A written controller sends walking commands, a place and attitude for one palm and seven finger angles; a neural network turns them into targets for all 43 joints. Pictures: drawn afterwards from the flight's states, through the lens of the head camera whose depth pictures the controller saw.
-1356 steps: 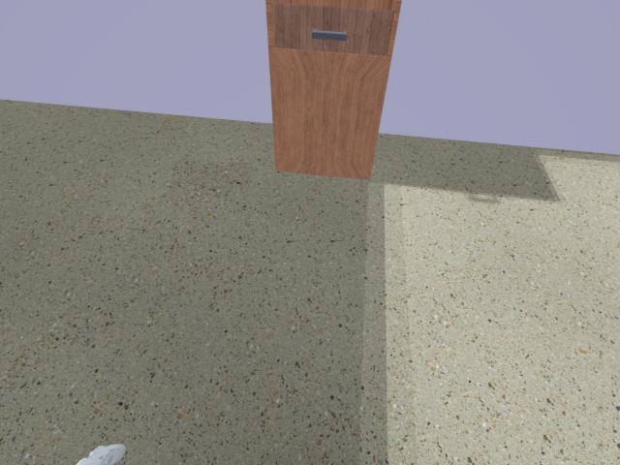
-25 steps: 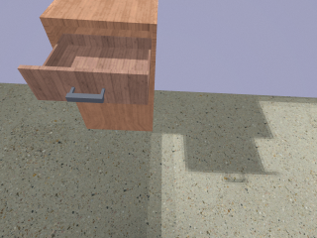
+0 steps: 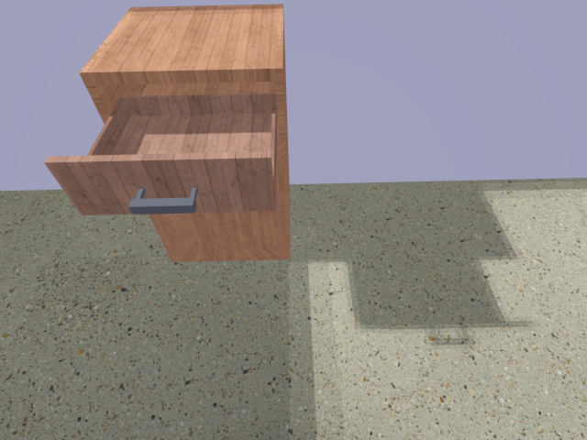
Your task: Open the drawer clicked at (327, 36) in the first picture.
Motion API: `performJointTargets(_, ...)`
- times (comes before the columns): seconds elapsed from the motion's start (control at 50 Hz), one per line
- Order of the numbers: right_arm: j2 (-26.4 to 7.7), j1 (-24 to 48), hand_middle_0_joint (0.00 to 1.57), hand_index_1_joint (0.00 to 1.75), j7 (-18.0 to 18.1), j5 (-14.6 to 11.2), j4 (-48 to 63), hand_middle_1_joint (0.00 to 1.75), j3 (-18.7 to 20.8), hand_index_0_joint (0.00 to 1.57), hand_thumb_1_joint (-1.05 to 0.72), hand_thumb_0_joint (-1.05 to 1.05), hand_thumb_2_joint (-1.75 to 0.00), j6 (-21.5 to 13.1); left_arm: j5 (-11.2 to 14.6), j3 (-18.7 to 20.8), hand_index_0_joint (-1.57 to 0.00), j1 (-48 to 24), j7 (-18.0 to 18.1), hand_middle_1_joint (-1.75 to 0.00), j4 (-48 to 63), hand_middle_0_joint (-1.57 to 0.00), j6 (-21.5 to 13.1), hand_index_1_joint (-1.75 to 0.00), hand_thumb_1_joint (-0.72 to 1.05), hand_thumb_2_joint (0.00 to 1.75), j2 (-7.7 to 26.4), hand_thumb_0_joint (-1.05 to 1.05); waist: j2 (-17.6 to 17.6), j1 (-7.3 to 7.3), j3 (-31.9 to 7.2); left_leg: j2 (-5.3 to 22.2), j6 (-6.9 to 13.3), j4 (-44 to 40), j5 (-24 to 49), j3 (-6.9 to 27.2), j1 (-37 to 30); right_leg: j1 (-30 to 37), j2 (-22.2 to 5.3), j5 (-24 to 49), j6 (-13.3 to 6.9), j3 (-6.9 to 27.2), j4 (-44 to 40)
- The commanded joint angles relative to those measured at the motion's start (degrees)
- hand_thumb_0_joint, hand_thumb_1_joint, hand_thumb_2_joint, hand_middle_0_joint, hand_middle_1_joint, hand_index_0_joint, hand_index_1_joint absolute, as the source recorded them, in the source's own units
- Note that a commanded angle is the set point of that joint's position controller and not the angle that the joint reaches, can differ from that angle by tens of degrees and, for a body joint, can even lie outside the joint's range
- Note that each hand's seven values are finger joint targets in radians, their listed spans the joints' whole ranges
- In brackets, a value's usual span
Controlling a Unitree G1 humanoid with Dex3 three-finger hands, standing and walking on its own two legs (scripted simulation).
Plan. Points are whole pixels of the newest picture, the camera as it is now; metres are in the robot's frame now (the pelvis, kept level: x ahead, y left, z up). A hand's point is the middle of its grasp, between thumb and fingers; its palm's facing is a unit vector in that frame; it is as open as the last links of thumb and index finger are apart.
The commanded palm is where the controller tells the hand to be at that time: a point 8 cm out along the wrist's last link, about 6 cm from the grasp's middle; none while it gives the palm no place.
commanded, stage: let the arm hang, fingers relaxed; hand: left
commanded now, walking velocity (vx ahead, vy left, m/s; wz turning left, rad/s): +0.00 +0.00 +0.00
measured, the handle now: (165, 198) +0.57 +0.31 -0.06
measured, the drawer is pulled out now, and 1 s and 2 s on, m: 0.30 0.30 0.30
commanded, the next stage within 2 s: look to check the result in 0.24 s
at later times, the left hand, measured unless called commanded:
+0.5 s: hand out of the picture -0.01 +0.15 -0.17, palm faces +0.02 -0.98 -0.20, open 7.4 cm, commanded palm none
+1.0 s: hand out of the picture +0.01 +0.15 -0.17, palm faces +0.02 -0.98 -0.21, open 7.4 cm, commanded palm none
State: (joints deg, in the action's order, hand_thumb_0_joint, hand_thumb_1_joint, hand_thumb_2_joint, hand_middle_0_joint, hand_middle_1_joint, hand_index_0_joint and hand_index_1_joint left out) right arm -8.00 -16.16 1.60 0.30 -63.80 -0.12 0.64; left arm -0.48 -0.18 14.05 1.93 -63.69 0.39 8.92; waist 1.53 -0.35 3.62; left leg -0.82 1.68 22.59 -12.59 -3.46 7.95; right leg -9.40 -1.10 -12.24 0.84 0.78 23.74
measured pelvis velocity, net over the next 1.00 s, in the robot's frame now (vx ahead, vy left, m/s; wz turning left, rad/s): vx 0.00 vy -0.02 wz -0.02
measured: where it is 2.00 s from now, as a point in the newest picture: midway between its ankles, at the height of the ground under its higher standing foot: outside the picture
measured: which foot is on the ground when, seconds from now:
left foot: down 0.00-1.00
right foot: down 0.00-1.00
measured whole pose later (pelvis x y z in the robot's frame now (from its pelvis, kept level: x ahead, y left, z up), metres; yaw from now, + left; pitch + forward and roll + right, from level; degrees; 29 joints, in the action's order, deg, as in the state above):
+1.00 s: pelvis +0.00 -0.02 +0.00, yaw -1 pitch -2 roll +0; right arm -7.8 -15.8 2.1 0.4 -64.5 1.1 0.4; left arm -0.4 0.6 14.6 2.3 -64.9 -0.5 8.1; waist 1.0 -0.5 4.1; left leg 1.7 -0.5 21.9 -12.5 -3.6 7.5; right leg -9.0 1.5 -11.6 -1.3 0.8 22.5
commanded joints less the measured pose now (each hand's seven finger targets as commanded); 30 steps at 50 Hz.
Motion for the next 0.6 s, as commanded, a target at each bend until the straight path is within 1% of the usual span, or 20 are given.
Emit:
performJointTargets(0.0, -4.9, -4.6, 0.2, 0.3, 0.3, 0.1, 0.6, 0.3, 1.1, 0.2, -0.9, 0.0, -0.9, -1.1, -0.3, 1.4, -0.2, 4.1, 0.4, -0.3, 0.4, -0.2, -0.6, -0.3, 0.9, 0.9, 6.4, 0.0, -1.3, 0.01, 2.3, 6.3, 0.4, -5.6, 3.7, 5.7, 1.9, -2.2, -3.4, 4.1, -2.6, 2.9, -4.4)
performJointTargets(0.02, -4.9, -4.6, 0.2, 0.3, 0.3, 0.2, 0.4, 0.3, 1.2, 0.2, -0.9, 0.0, -0.9, -1.1, -0.2, 1.4, -0.2, 4.1, 0.4, -0.3, 0.5, -0.2, -0.6, -0.3, 0.9, 0.9, 6.4, 0.0, -1.5, 0.06, 2.2, 6.3, 0.4, -5.6, 3.3, 5.6, 1.8, -2.2, -3.3, 3.7, -2.7, 3.1, -4.5)
performJointTargets(0.04, -4.8, -4.7, 0.2, 0.3, 0.4, 0.2, 0.4, 0.3, 1.2, 0.2, -0.9, 0.0, -0.9, -1.2, -0.2, 1.5, -0.2, 4.2, 0.4, -0.3, 0.4, -0.2, -0.7, -0.3, 0.9, 0.9, 6.1, 0.0, -0.9, 0.04, 2.2, 6.3, 0.4, -5.5, 3.5, 5.4, 1.7, -2.3, -3.4, 3.9, -2.7, 3.2, -4.5)
performJointTargets(0.06, -4.6, -4.8, 0.2, 0.3, 0.4, 0.1, 0.5, 0.3, 1.3, 0.2, -0.9, 0.0, -0.9, -1.2, -0.2, 1.6, -0.2, 4.7, 0.5, -0.3, 0.3, -0.2, -0.8, -0.3, 0.9, 0.9, 6.2, 0.0, -1.1, 0.16, 1.4, 6.4, 0.4, -5.2, 4.4, 5.4, 1.1, -2.0, -3.3, 4.8, -2.8, 3.3, -4.6)
performJointTargets(0.08, -4.4, -4.8, 0.2, 0.3, 0.4, 0.1, 0.2, 0.3, 1.3, 0.2, -0.9, 0.0, -0.9, -1.1, -0.2, 1.5, -0.2, 4.4, 0.5, -0.3, 0.2, -0.2, -0.8, -0.3, 0.9, 0.9, 6.0, 0.0, -0.1, 0.05, 1.7, 6.3, 0.3, -5.2, 4.0, 5.2, 1.4, -1.8, -3.4, 4.6, -2.8, 3.3, -4.8)
performJointTargets(0.14, -4.3, -5.0, 0.2, 0.3, 0.5, 0.1, 0.0, 0.3, 1.3, 0.2, -0.9, 0.0, -0.9, -1.2, -0.2, 1.6, -0.2, 4.4, 0.5, -0.3, 0.1, -0.2, -1.0, -0.3, 0.9, 0.9, 5.9, 0.0, -0.7, 0.0, 1.4, 6.3, 0.2, -4.9, 4.7, 4.8, 1.1, -1.7, -3.5, 5.7, -3.0, 3.5, -4.8)
performJointTargets(0.16, -4.2, -5.1, 0.2, 0.3, 0.5, 0.0, 0.3, 0.3, 1.5, 0.2, -0.9, 0.0, -0.9, -1.0, -0.2, 1.5, -0.2, 4.8, 0.5, -0.3, 0.1, -0.2, -1.0, -0.3, 0.9, 0.9, 5.9, 0.0, -1.5, 0.01, 1.6, 6.4, 0.2, -4.7, 4.2, 5.0, 0.9, -2.2, -3.2, 5.4, -3.0, 3.6, -5.0)
performJointTargets(0.18, -4.1, -5.1, 0.2, 0.3, 0.5, 0.1, 0.1, 0.3, 1.5, 0.2, -0.9, 0.0, -0.9, -1.0, -0.2, 1.5, -0.2, 4.5, 0.5, -0.3, 0.1, -0.2, -1.0, -0.3, 0.9, 0.9, 5.7, 0.0, -0.4, -0.14, 2.1, 6.4, 0.2, -4.9, 3.8, 4.8, 1.1, -2.4, -3.4, 4.9, -3.0, 3.7, -5.2)
performJointTargets(0.24, -4.1, -5.4, 0.2, 0.3, 0.5, 0.1, 0.0, 0.3, 1.5, 0.2, -0.9, 0.0, -0.9, -1.1, -0.1, 1.6, -0.2, 4.5, 0.5, -0.3, 0.1, -0.2, -1.0, -0.3, 0.9, 0.9, 5.7, 0.0, -0.7, -0.17, 1.6, 6.3, 0.1, -4.7, 3.4, 4.7, 0.9, -2.3, -3.4, 4.6, -3.1, 4.0, -5.4)
performJointTargets(0.26, -4.1, -5.3, 0.2, 0.3, 0.6, 0.0, 0.1, 0.3, 1.6, 0.2, -0.9, 0.0, -0.9, -1.0, -0.2, 1.6, -0.2, 4.9, 0.5, -0.3, 0.0, -0.2, -1.1, -0.3, 0.9, 0.9, 5.7, 0.0, -1.5, -0.2, 1.5, 6.5, 0.1, -4.5, 3.6, 4.8, 0.6, -2.5, -3.1, 4.7, -3.1, 4.0, -5.4)
performJointTargets(0.3, -4.0, -5.3, 0.2, 0.3, 0.6, 0.1, 0.0, 0.3, 1.6, 0.2, -0.9, 0.0, -0.9, -1.0, -0.1, 1.6, -0.2, 4.9, 0.5, -0.3, -0.2, -0.2, -1.0, -0.3, 0.9, 0.9, 5.5, 0.0, -0.3, -0.22, 1.7, 6.5, 0.1, -4.7, 3.6, 4.7, 0.4, -2.8, -3.3, 4.7, -3.1, 4.1, -5.5)
performJointTargets(0.32, -4.0, -5.4, 0.2, 0.3, 0.6, 0.1, 0.0, 0.3, 1.7, 0.2, -0.9, 0.0, -0.9, -1.0, -0.1, 1.6, -0.2, 4.9, 0.5, -0.3, -0.2, -0.2, -1.1, -0.3, 0.9, 0.9, 5.5, 0.0, -0.8, -0.29, 1.4, 6.6, 0.1, -4.6, 3.6, 4.7, 0.3, -2.7, -3.2, 4.7, -3.1, 4.1, -5.5)
performJointTargets(0.34, -4.2, -5.3, 0.2, 0.3, 0.6, 0.1, 0.0, 0.3, 1.7, 0.2, -0.9, 0.0, -0.9, -1.1, -0.1, 1.6, -0.2, 4.9, 0.5, -0.3, -0.2, -0.2, -1.1, -0.3, 0.9, 0.9, 5.4, 0.0, -0.5, -0.32, 1.5, 6.6, 0.0, -4.6, 3.8, 4.6, 0.1, -2.8, -3.2, 5.0, -3.2, 4.1, -5.4)
performJointTargets(0.36, -4.1, -5.3, 0.2, 0.3, 0.6, 0.0, 0.2, 0.3, 1.8, 0.2, -0.9, 0.0, -0.9, -1.0, -0.2, 1.6, -0.2, 5.3, 0.6, -0.3, -0.2, -0.2, -1.2, -0.3, 0.9, 0.9, 5.4, 0.0, -1.2, -0.26, 1.3, 6.7, 0.1, -4.4, 4.0, 4.6, -0.1, -2.8, -3.2, 5.3, -3.2, 4.1, -5.6)
performJointTargets(0.38, -4.2, -5.3, 0.2, 0.3, 0.6, 0.1, 0.1, 0.3, 1.7, 0.2, -0.9, 0.0, -0.9, -1.0, -0.1, 1.5, -0.2, 5.0, 0.6, -0.3, -0.3, -0.2, -1.1, -0.3, 0.9, 0.9, 5.3, 0.0, -0.7, -0.43, 1.8, 6.6, 0.0, -4.5, 3.5, 4.6, 0.1, -3.1, -3.1, 4.8, -3.2, 4.3, -5.7)
performJointTargets(0.42, -4.3, -5.4, 0.2, 0.3, 0.7, 0.1, 0.0, 0.3, 1.7, 0.2, -0.9, 0.0, -0.9, -1.1, -0.1, 1.6, -0.2, 5.2, 0.6, -0.3, -0.4, -0.2, -1.2, -0.3, 0.9, 0.9, 5.3, 0.0, -0.4, -0.36, 1.0, 6.8, 0.0, -4.5, 4.6, 4.6, -0.4, -2.7, -3.1, 5.9, -3.2, 4.3, -5.4)
performJointTargets(0.52, -4.2, -5.1, 0.2, 0.3, 0.7, 0.1, 0.2, 0.3, 1.8, 0.2, -0.9, 0.0, -0.9, -1.0, -0.1, 1.6, -0.2, 5.3, 0.6, -0.3, -0.7, -0.2, -1.2, -0.3, 0.9, 0.9, 5.3, 0.0, -1.3, -0.36, 1.5, 6.8, -0.1, -4.5, 4.0, 4.5, -0.4, -3.1, -3.1, 5.5, -3.2, 4.6, -5.7)
performJointTargets(0.58, -4.1, -4.9, 0.2, 0.3, 0.7, 0.0, 0.2, 0.3, 1.8, 0.2, -0.9, 0.0, -0.9, -0.9, -0.2, 1.6, -0.2, 5.4, 0.7, -0.3, -0.7, -0.2, -1.2, -0.3, 0.9, 0.9, 5.2, 0.0, -0.8, -0.44, 2.4, 6.8, -0.1, -4.6, 3.1, 4.3, 0.0, -3.5, -3.1, 4.7, -3.2, 4.6, -6.0)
